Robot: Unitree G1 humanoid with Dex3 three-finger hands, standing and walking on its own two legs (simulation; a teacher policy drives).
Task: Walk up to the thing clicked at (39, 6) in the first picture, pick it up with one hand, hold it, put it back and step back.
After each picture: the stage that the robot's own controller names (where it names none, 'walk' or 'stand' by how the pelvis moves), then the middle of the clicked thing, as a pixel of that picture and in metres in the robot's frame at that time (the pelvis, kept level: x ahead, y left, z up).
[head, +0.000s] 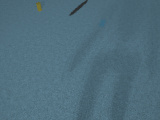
stand; (39, 6) +2.22 +0.58 -0.72
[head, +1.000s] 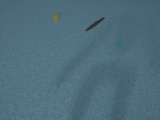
walk; (55, 17) +2.10 +0.27 -0.69
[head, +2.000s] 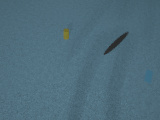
walk; (66, 34) +1.43 +0.11 -0.70
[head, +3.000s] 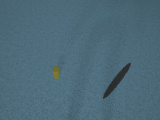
walk; (56, 72) +0.92 +0.16 -0.71
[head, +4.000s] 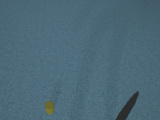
walk; (49, 107) +0.56 +0.19 -0.71
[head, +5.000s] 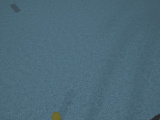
stand; (57, 118) +0.48 +0.21 -0.70
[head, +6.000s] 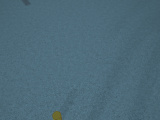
walk; (57, 117) +0.46 +0.18 -0.72
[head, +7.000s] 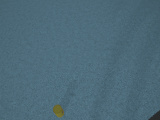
walk; (58, 111) +0.43 +0.24 -0.69
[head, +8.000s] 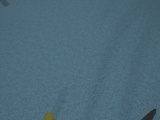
walk; (50, 119) +0.41 +0.27 -0.69
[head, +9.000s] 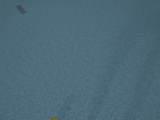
walk; out of the picture +0.44 +0.24 -0.72
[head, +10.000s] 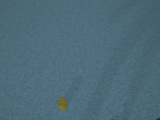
walk; (62, 104) +0.46 +0.15 -0.66
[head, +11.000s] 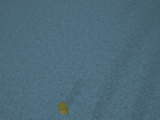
stand; (63, 108) +0.44 +0.19 -0.69
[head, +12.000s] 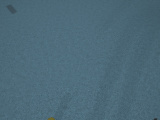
walk; out of the picture +0.45 +0.21 -0.71
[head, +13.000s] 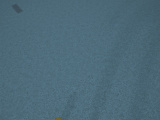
stand; out of the picture +0.41 +0.24 -0.70
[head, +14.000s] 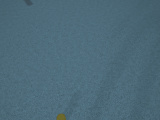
stand; out of the picture +0.43 +0.18 -0.70
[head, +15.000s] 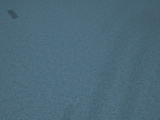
stand; out of the picture +0.36 +0.18 -0.72
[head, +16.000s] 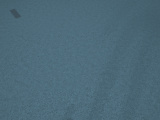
stand; out of the picture +0.36 +0.18 -0.73
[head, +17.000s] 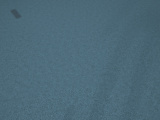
stand; out of the picture +0.35 +0.19 -0.73
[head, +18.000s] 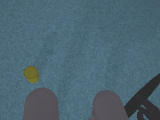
go down; (32, 75) +0.41 +0.22 -0.40
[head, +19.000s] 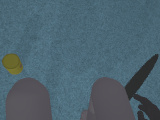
go down; (13, 64) +0.42 +0.26 -0.30
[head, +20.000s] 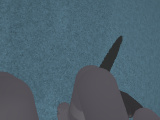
close in; out of the picture +0.38 +0.29 -0.23
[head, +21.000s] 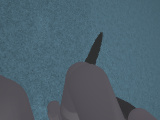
close; out of the picture +0.39 +0.30 -0.21
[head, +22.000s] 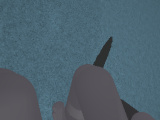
lift; out of the picture +0.35 +0.28 -0.21
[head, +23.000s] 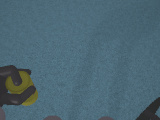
lift; (23, 89) +0.32 +0.19 +0.00
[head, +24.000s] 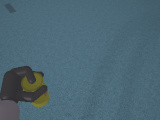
hold; (36, 90) +0.33 +0.16 +0.02
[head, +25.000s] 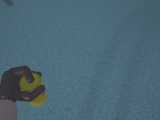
hold; (34, 90) +0.33 +0.17 +0.00
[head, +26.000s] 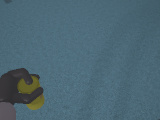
crouch; (32, 93) +0.32 +0.17 -0.01
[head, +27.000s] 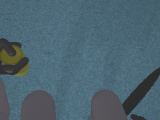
crouch; (16, 61) +0.41 +0.22 -0.10
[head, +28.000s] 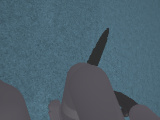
lower; out of the picture +0.39 +0.30 -0.22
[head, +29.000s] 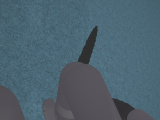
lower; out of the picture +0.40 +0.32 -0.22
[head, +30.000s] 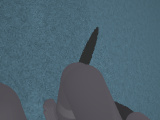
lower; out of the picture +0.40 +0.32 -0.22
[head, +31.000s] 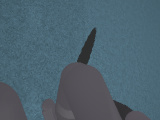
lower; out of the picture +0.40 +0.32 -0.22
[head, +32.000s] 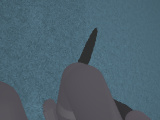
loosen; out of the picture +0.39 +0.32 -0.22
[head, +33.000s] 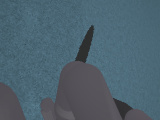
withdraw; out of the picture +0.38 +0.31 -0.22
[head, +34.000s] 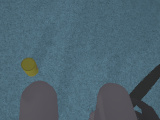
walk; (30, 67) +0.43 +0.25 -0.35
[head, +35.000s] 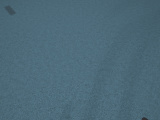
stand; out of the picture +0.36 +0.17 -0.66
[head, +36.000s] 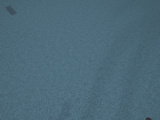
stand; out of the picture +0.38 +0.19 -0.66
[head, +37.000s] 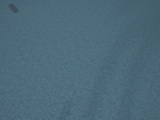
stand; out of the picture +0.39 +0.19 -0.67
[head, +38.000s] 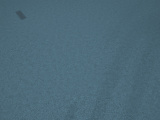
stand; out of the picture +0.40 +0.17 -0.72
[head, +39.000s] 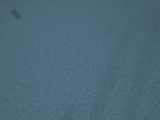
stand; out of the picture +0.35 +0.19 -0.73
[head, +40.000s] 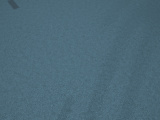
walk; out of the picture +0.37 +0.19 -0.72
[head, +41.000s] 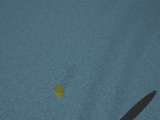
walk; (59, 91) +0.56 +0.15 -0.69
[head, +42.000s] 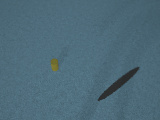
walk; (54, 65) +0.87 +0.18 -0.71
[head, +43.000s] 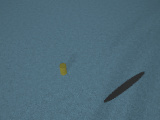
stand; (63, 69) +0.98 +0.18 -0.71
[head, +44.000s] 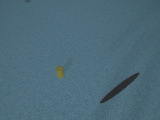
stand; (60, 72) +1.01 +0.20 -0.72
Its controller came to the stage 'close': yes
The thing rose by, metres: 0.70
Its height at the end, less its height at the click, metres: +0.00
